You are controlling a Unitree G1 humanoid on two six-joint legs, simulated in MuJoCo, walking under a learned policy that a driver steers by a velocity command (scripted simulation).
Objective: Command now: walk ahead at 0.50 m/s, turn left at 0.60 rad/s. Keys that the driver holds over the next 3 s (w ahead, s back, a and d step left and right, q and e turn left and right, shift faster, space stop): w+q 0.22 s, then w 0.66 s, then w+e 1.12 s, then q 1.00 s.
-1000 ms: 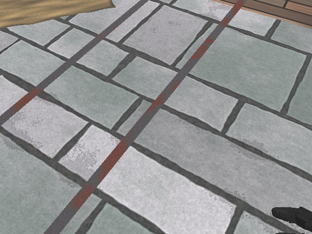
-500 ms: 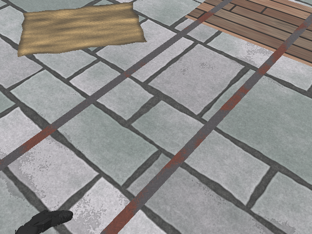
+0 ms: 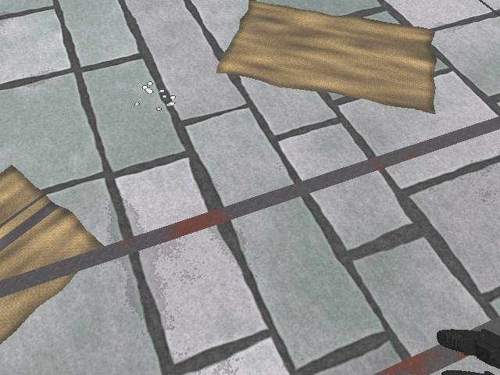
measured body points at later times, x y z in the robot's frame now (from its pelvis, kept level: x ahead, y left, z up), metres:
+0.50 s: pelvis +0.29 +0.00 +0.01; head +0.31 +0.00 +0.45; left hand +0.47 +0.28 -0.07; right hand +0.38 -0.29 -0.11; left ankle +0.13 +0.09 -0.71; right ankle +0.43 -0.09 -0.72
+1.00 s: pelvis +0.55 +0.07 +0.01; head +0.58 +0.09 +0.46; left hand +0.46 +0.35 -0.12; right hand +0.85 -0.08 -0.05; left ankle +0.65 +0.22 -0.72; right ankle +0.43 -0.09 -0.72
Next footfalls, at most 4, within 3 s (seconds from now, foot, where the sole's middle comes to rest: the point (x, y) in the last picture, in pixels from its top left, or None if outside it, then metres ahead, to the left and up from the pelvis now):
0.48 right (305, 368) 0.47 -0.08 -0.75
1.00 left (196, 279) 0.69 0.23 -0.75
1.54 right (280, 199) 0.99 0.00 -0.75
2.00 left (246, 126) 1.31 0.14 -0.75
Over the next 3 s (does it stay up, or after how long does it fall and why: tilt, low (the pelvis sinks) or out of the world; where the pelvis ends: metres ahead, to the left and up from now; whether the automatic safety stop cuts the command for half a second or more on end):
stays up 1.28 0.08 0.03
